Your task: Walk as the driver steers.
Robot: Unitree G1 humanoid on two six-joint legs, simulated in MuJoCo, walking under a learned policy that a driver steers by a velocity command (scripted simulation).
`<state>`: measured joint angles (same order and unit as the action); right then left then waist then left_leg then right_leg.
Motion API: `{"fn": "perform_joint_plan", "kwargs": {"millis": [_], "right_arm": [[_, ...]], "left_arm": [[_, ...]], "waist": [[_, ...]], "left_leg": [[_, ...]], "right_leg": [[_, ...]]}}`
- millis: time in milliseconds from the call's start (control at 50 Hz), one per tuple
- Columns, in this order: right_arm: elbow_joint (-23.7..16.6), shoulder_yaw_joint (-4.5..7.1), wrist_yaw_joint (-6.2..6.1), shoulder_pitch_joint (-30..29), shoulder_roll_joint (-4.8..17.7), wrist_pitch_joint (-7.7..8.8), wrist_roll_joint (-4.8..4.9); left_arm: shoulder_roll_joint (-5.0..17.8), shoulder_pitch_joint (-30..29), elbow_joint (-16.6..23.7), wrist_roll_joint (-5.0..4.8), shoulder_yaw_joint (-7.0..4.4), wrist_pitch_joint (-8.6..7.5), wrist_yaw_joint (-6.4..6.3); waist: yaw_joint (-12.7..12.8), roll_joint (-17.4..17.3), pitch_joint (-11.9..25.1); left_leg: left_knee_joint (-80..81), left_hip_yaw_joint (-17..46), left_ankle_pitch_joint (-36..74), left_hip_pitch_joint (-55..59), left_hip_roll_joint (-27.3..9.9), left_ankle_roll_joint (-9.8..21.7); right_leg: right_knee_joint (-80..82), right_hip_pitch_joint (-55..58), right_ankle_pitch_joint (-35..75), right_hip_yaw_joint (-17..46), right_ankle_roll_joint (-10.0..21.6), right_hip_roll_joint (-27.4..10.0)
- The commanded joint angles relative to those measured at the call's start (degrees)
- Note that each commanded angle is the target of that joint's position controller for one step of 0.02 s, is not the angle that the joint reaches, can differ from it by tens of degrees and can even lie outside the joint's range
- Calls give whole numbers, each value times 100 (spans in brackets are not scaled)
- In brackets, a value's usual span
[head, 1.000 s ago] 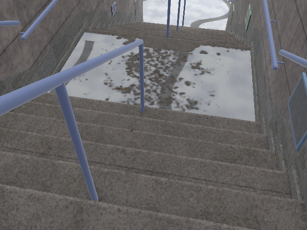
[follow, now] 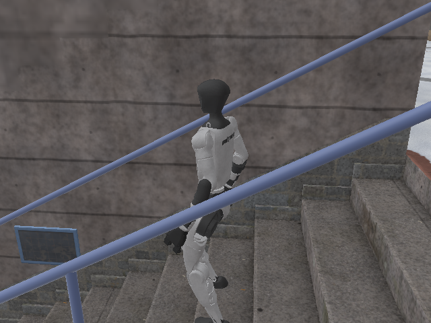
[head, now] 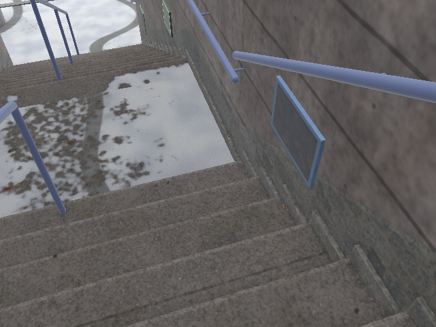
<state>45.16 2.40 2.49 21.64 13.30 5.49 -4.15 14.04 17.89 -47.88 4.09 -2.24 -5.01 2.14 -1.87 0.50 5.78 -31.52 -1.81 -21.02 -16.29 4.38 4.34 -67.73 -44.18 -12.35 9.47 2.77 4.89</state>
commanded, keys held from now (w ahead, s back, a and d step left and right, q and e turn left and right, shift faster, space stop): w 0.50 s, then w+q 0.50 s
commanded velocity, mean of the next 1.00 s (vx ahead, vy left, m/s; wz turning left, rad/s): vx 0.47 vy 0.00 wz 0.12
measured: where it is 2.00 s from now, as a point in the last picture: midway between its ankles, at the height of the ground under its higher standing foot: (202, 293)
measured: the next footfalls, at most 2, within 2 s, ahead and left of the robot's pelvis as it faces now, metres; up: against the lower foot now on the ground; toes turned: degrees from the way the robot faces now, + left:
right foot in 0.42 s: +0.33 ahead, -0.12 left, -0.17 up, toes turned -6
left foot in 0.92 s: +0.62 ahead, +0.14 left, -0.34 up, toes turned +14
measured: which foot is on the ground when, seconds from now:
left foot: down 0.00-0.42, up 0.44-0.90, down 0.92-1.00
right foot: up 0.00-0.40, down 0.42-0.94, up 0.96-1.00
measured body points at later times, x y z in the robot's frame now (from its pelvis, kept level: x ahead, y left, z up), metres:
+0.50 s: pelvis +0.25 -0.03 -0.16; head +0.28 -0.04 +0.28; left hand +0.44 +0.18 -0.28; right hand +0.11 -0.25 -0.30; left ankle +0.06 +0.10 -0.64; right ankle +0.29 -0.12 -0.90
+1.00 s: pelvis +0.56 +0.04 -0.33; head +0.57 +0.05 +0.12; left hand +0.41 +0.22 -0.48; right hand +0.72 -0.18 -0.46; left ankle +0.58 +0.13 -1.07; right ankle +0.39 -0.12 -0.79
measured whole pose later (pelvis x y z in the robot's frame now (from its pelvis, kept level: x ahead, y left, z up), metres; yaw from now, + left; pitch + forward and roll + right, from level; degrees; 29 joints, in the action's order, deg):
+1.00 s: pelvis +0.56 +0.04 -0.33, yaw +10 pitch +0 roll -1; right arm 56.1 2.4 3.4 9.2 13.4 6.5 -5.4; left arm 9.4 30.7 -61.8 4.9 1.1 -2.9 5.8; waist 2.8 -0.4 -1.2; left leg -27.2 -2.7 -12.9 -15.6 0.5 3.4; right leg -104.5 -19.7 -45.7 -1.8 -1.9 -4.6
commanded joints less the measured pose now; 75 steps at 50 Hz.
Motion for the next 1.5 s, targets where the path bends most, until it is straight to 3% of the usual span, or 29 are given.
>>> {"fn": "perform_joint_plan", "kwargs": {"millis": [20,160,220,320,380,400,420,440,460,520,540,600,660,760,880,900,940,960,1000,1020,1060,1080,1240,1320,1360,1380,1420,1460,1500], "right_arm": [[-4,-39,-96,18,-16,39,-124],[949,-323,-328,1337,-23,282,-19],[935,-302,-70,1041,281,189,30],[1488,-359,-203,1850,138,143,178],[1567,-262,36,1409,376,61,-76],[1537,-247,121,1289,405,55,50],[1798,-81,-319,1638,485,-211,494],[1701,-117,-482,2123,-69,-253,574],[1322,-61,-657,1930,323,-219,693],[817,34,-504,252,538,-196,261],[742,-224,-130,1,-183,64,-129],[1160,-237,201,150,-232,-5,-259],[855,-376,216,-391,-260,-32,-333],[448,-308,236,-1245,146,-222,-184],[518,-308,154,-2298,134,-110,-118],[1034,-163,127,-711,231,-43,-106],[1970,351,122,2459,1399,-92,-169],[2064,459,68,2757,1791,-81,-76],[1872,399,35,1870,1392,73,-71],[1586,192,107,836,792,52,117],[1076,-249,116,-533,-279,164,-128],[905,-257,87,-816,-170,228,35],[915,-329,-121,548,337,224,-177],[719,-290,-156,915,561,-62,80],[582,-355,213,697,526,-123,-51],[869,-367,324,2482,-363,-41,214],[146,-166,385,1053,449,-129,404],[-55,-414,298,394,-164,-160,295],[519,-445,387,1229,-451,-189,182]], "left_arm": [[-62,574,-126,188,143,25,361],[166,-1537,319,178,316,-44,286],[222,-1527,475,283,337,30,350],[186,-2523,689,114,388,91,317],[414,-1282,270,102,250,147,248],[635,-194,-152,12,118,59,207],[598,612,-663,-421,8,132,-76],[1000,1532,-812,-398,-76,148,-168],[831,1683,-826,-508,-102,206,-117],[451,559,-633,-392,-93,260,-327],[-14,417,-623,588,167,54,-70],[22,571,-672,176,106,-146,-8],[-675,846,-899,273,395,-287,-255],[-371,917,-1071,373,526,-227,-179],[197,2104,-1605,173,284,97,-358],[447,1882,-1531,424,240,133,-143],[273,1755,-1427,202,161,179,405],[-137,1851,-1033,125,265,149,666],[270,-391,56,-194,129,-109,379],[167,-287,248,-168,154,-145,167],[-219,-67,-59,167,279,-94,-136],[-340,27,-241,244,281,-31,-143],[50,-1059,332,32,414,73,0],[434,-586,319,-6,224,73,39],[1300,1481,-274,-107,-263,-2,-32],[1650,1991,-394,-32,-337,56,150],[1431,1614,-213,289,-336,179,332],[-127,-4,-102,-231,308,107,439],[-296,-87,-333,-183,344,-37,210]], "waist": [[282,-415,-319],[-483,-208,-732],[-211,-375,-1166],[-781,-285,-1288],[-334,-156,-1043],[157,267,-953],[488,79,-712],[455,890,561],[740,640,1547],[488,167,-290],[222,-619,-789],[132,322,-598],[310,-13,-737],[150,272,-1245],[827,38,-1596],[94,-66,-1130],[-1137,-1725,392],[-922,-1987,1791],[-1041,-320,280],[-479,85,-377],[382,366,-1409],[420,39,-1484],[-73,-148,-771],[-6,-50,-1136],[902,159,-58],[323,2048,2032],[812,557,1164],[-64,-178,-240],[-571,303,-1089]], "left_leg": [[592,1126,2222,189,-1037,688],[-155,1043,901,-52,-987,693],[-292,1280,697,-1505,-1041,879],[-1342,1981,1590,945,-1196,888],[-2333,1513,2473,251,-910,749],[-3425,1077,3144,-229,-602,591],[-5515,692,1624,-1235,-330,603],[-8036,509,-3402,-3159,199,257],[-8381,625,-3004,-4079,-218,138],[-5658,735,-814,-3935,-826,-99],[-4444,1073,882,-3319,-1361,-2],[-3090,637,1810,-2195,-1263,-20],[-1591,1318,3749,-3343,-1529,-49],[-920,338,4893,-678,-1012,-40],[1156,-41,3660,-1157,-1018,-118],[484,-669,4355,1045,-581,-72],[-85,90,7230,5495,-1347,1222],[-864,1401,8364,6993,-2167,2017],[-52,1952,5820,5157,-2393,1910],[459,2486,2877,3509,-2622,1769],[1016,1933,1883,-247,-2182,1555],[1394,1511,2145,-1485,-1804,1668],[-1396,1491,-636,-2866,-457,793],[-2617,2531,277,-1502,-643,610],[-5107,1876,1976,-2042,-251,-97],[-8529,665,-3197,-3713,473,-714],[-9599,478,-3355,-5850,-21,-845],[-7002,1105,-1859,-4658,-1034,-849],[-5640,609,147,-2172,-1179,-888]], "right_leg": [[-634,-1072,1406,-427,-123,-647],[2772,-777,4747,-718,-143,-1060],[2429,802,3974,-914,-150,-844],[4132,13,2650,-985,-263,-918],[4357,2640,2180,-1200,-22,-717],[5319,4047,2753,-1491,100,-651],[4867,5365,4201,-1258,166,-1048],[2556,7906,7893,-128,862,-2536],[2321,8660,7626,486,1125,-3079],[4336,5130,1864,587,1338,-2610],[4627,3448,1381,219,1351,-2215],[4997,2119,1330,-147,1749,-2016],[4236,2983,913,-153,1466,-2164],[3473,906,-411,-1080,764,-1565],[1914,3491,485,-713,476,-2052],[805,2456,1343,-1269,321,-1765],[-3708,129,-1593,-1944,-384,-801],[-5288,-927,-3745,-1450,-507,-567],[-4804,-2552,-3384,-1107,-486,-772],[-3467,-2473,-2360,-527,-275,-1086],[-805,-567,-390,64,185,-1765],[427,517,523,-307,139,-1638],[3315,2966,4493,-988,-336,-861],[5510,3489,3672,-914,-141,-790],[5101,6215,5517,-809,742,-1582],[2851,9111,10277,62,2275,-3251],[3024,7925,8621,732,2175,-3416],[4091,4300,4578,474,1382,-3066],[4669,1294,4538,-838,1081,-1884]]}}
Velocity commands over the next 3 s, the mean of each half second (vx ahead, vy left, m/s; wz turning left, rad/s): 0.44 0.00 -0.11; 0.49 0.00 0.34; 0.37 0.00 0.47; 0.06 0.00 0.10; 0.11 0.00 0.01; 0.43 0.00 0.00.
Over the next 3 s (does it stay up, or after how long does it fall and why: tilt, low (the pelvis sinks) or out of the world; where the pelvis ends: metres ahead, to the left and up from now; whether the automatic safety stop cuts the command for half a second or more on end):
stays up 1.15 0.21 -0.64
